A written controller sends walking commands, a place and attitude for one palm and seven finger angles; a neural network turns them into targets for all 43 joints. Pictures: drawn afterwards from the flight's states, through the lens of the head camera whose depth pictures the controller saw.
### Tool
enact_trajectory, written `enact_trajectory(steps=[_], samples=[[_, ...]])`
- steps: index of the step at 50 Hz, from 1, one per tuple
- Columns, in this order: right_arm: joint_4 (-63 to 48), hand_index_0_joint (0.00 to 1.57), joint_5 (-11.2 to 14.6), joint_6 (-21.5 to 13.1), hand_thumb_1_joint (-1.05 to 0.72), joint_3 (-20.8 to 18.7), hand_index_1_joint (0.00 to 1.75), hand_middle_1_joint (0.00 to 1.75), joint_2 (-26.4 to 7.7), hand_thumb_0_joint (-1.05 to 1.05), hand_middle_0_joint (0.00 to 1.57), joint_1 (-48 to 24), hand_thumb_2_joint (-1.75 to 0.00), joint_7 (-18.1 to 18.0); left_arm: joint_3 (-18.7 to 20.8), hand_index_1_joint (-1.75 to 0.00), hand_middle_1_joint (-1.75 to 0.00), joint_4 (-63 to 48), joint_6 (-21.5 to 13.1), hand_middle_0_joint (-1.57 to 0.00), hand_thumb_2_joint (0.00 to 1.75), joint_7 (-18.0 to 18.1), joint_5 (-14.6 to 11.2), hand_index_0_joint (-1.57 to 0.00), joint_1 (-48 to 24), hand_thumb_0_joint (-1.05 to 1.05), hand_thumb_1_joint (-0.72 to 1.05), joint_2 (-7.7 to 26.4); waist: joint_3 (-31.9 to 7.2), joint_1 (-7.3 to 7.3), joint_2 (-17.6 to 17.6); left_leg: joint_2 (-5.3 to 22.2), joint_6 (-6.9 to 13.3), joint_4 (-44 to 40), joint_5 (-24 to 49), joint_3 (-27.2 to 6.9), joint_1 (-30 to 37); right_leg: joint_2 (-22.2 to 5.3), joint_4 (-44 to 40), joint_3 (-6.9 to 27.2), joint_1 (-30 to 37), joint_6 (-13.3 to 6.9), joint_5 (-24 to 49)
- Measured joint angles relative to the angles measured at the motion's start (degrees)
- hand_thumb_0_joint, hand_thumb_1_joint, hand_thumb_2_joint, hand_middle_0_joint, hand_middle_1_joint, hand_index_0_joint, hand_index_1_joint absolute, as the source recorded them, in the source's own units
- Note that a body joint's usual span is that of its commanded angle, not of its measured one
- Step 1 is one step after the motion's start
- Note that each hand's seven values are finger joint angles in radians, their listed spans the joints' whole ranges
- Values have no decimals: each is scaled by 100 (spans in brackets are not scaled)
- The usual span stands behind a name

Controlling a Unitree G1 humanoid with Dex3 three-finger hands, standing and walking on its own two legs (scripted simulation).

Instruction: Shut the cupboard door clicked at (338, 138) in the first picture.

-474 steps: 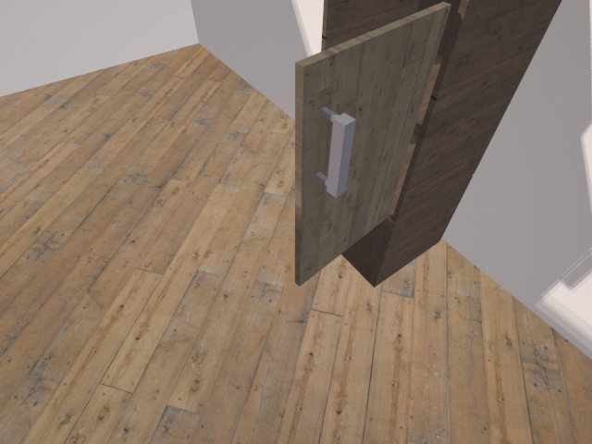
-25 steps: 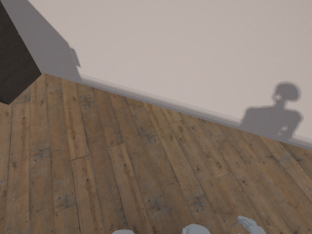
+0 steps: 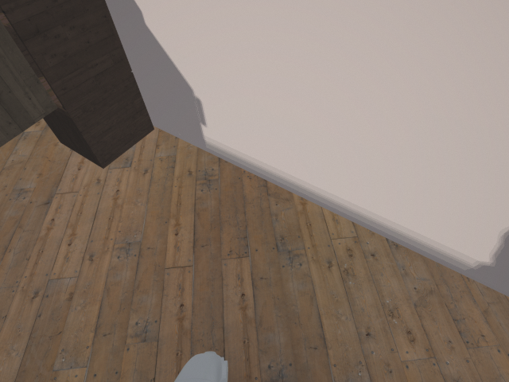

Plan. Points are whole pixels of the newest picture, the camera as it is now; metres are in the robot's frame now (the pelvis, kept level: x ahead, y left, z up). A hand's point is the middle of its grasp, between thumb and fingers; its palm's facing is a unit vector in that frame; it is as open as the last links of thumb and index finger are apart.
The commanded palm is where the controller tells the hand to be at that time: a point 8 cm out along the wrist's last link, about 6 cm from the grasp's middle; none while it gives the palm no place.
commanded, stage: walk to a spot facing it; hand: left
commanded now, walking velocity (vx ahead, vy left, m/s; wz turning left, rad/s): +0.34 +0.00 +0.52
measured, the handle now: out of the picture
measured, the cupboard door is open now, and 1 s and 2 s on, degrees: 96 96 96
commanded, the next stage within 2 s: turn to face it in 1.50 s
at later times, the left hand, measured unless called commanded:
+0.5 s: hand (129, 366) +0.18 +0.26 -0.19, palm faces +0.26 -0.95 -0.15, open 7.4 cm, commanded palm none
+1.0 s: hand (159, 217) +0.51 +0.26 -0.17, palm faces +0.23 -0.96 -0.15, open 7.4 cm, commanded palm none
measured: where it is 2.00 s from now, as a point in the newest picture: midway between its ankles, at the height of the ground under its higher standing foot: (215, 240)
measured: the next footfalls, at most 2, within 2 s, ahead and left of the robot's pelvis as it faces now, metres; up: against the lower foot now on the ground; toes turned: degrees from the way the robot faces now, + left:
left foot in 0.28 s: +0.23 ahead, +0.14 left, +0.00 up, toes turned +17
right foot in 0.88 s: +0.51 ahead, +0.01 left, +0.00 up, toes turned +7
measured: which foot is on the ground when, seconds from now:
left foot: up 0.00-0.26, down 0.28-0.88, up 0.90-1.00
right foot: down 0.00-0.28, up 0.30-0.86, down 0.88-1.00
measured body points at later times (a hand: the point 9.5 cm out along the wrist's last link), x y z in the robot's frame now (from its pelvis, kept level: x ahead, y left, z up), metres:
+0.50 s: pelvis +0.19 +0.08 -0.01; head +0.22 +0.11 +0.44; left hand +0.17 +0.31 -0.17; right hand +0.33 -0.13 -0.15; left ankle +0.19 +0.12 -0.75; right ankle +0.23 -0.08 -0.65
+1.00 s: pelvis +0.43 +0.08 -0.01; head +0.48 +0.09 +0.43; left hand +0.49 +0.31 -0.16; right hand +0.36 -0.14 -0.16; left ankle +0.28 +0.16 -0.64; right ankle +0.47 +0.01 -0.75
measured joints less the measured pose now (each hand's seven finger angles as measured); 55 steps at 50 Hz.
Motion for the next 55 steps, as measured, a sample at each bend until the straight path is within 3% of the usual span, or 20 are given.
enact_trajectory(steps=[4, 8, 11, 13, 14, 15, 17, 18, 20, 24, 30, 36, 43, 45, 47, 49, 51, 55], samples=[[-79, 20, 14, 7, -91, 31, 30, 30, -33, 1, 19, -345, -90, 28, -52, -30, -29, 251, -55, -20, 90, 14, 33, -20, 354, 0, 94, 63, 101, 88, -55, 131, 23, -428, 217, 137, -262, -73, -272, -382, 447, 77, -140], [-188, 20, 15, -12, -91, 127, 30, 30, -53, 0, 19, -809, -90, 67, -117, -30, -29, 489, -35, -20, 90, 10, 56, -20, 724, 0, 92, 62, 251, 269, -92, 133, 137, -1507, 241, 408, -120, -133, -347, -692, 840, 223, -390], [-334, 20, 9, -109, -91, 211, 30, 30, -33, 0, 19, -1136, -90, 66, -152, -30, -29, 672, 9, -20, 90, -17, 56, -20, 990, 0, 92, 71, 357, 404, -181, -46, 336, -2331, -7, 676, 219, -271, -191, -872, 1079, 397, -692], [-462, 20, -1, -228, -91, 257, 30, 30, -14, 0, 19, -1268, -90, 38, -174, -30, -29, 810, 53, -20, 90, -49, 34, -20, 1176, 1, 91, 76, 369, 447, -257, -269, 519, -2855, -123, 876, 628, -487, 379, -912, 1051, 492, -993], [-548, 20, -17, -305, -91, 280, 30, 30, -34, 0, 19, -1283, -90, 22, -181, -30, -29, 866, 92, -20, 90, -80, 16, -20, 1296, 1, 91, 46, 317, 435, -198, -305, 666, -3148, 24, 899, 889, -592, 1069, -859, 836, 488, -1108], [-627, 20, -32, -398, -91, 274, 30, 30, -41, 0, 19, -1285, -90, -16, -180, -30, -29, 901, 157, -20, 90, -123, -11, -20, 1329, 1, 91, 32, 290, 380, -136, -290, 810, -3078, 422, 874, 874, -628, 2125, -591, 434, 436, -1163], [-658, 20, 19, -521, -91, 280, 30, 30, 21, 0, 19, -1230, -89, -109, -149, -30, -29, 918, 295, -20, 90, -123, -41, -20, 1131, 1, 91, 89, 349, 430, -211, -363, 919, -2720, 101, 857, 917, -522, 4120, 300, -509, 300, -1056], [-632, 20, 37, -547, -91, 296, 30, 30, 60, 0, 19, -1157, -89, -152, -119, -30, -29, 900, 324, -20, 90, -102, -35, -20, 989, 1, 91, 116, 341, 476, -258, -404, 916, -2756, -73, 851, 1038, -457, 4768, 596, -949, 270, -879], [-527, 20, 51, -579, -91, 323, 30, 30, 139, 0, 19, -974, -89, -230, -70, -30, -29, 808, 329, -20, 90, -94, 12, -20, 665, 1, 91, 135, 316, 517, -306, -488, 873, -3068, -151, 810, 1366, -431, 5270, 889, -1653, 252, -487], [-221, 20, 90, -640, -92, 348, 30, 30, 329, 0, 19, -521, -89, -312, -50, -30, -29, 517, 272, -19, 90, -116, 67, -19, 101, 1, 91, 74, 213, 483, -310, -614, 892, -3894, 17, 697, 2079, -474, 4722, 1077, -2536, 300, 110], [133, 21, 110, -658, -94, 319, 30, 30, 395, -1, 20, 270, -89, -358, 18, -30, -29, 332, 342, -20, 90, -140, 55, -19, -469, 1, 94, 133, 11, 243, -350, -727, 862, -4794, 54, 564, 2953, -401, 3722, 1095, -3072, 339, 969], [500, 20, 71, -658, -92, 398, 30, 30, 547, 0, 20, 1030, -89, -391, -28, -30, -29, 263, 369, -19, 90, -197, 26, -19, -888, 1, 92, 185, -11, -14, -335, -750, 772, -5156, -210, 446, 3541, -220, 2716, 916, -2886, 199, 1156], [895, 20, 22, -616, -91, 458, 30, 30, 700, 0, 20, 1646, -89, -417, -148, -30, -29, 101, 281, -19, 90, -217, -4, -19, -1271, 1, 91, 53, 143, -302, -175, -617, 558, -4810, -961, 297, 3897, 188, 1366, 662, -2031, -188, 554], [1048, 20, 82, -550, -91, 442, 30, 30, 742, 0, 20, 1656, -89, -392, -156, -30, -29, 49, 116, -19, 90, -190, 2, -19, -1306, 1, 91, -35, 264, -259, -60, -434, 487, -3655, -1273, 256, 3551, 334, 1226, 543, -1721, -286, 535], [1082, 20, 133, -466, -91, 408, 30, 30, 791, 0, 20, 1531, -89, -352, -161, -30, -29, 33, -16, -20, 90, -160, -26, -19, -1202, 1, 91, -80, 324, -206, -106, -409, 433, -1482, -1384, 126, 2684, 320, 1323, 470, -1525, -326, 252], [1001, 20, 126, -387, -91, 340, 30, 30, 766, 0, 20, 1326, -89, -319, -150, -30, -29, 108, -42, -20, 90, -102, -44, -20, -971, 0, 91, -145, 285, -133, -121, -304, 420, -100, -1041, 63, 1877, 334, 1081, 420, -1205, -297, 155], [836, 20, 88, -342, -91, 288, 30, 30, 701, 0, 20, 1043, -89, -296, -73, -30, -29, 241, -94, -20, 90, -25, -99, -20, -680, 0, 92, -206, 204, -111, -99, -95, 357, 253, -592, 8, 1202, 373, 693, 347, -878, -271, 187], [467, 20, 30, -326, -91, 201, 30, 30, 586, 0, 19, 448, -89, -244, 116, -30, -30, 370, -234, -20, 90, 98, -76, -20, -296, -5, 97, 32, 26, -22, -67, 278, 182, -311, -29, -35, 274, 432, 58, 144, -317, -285, 185]])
